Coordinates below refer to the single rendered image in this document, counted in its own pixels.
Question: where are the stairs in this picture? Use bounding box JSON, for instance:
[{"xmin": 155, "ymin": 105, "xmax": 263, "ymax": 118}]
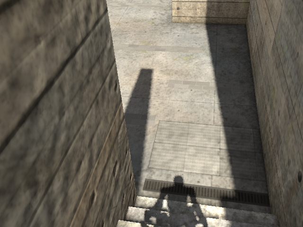
[{"xmin": 116, "ymin": 196, "xmax": 280, "ymax": 227}]

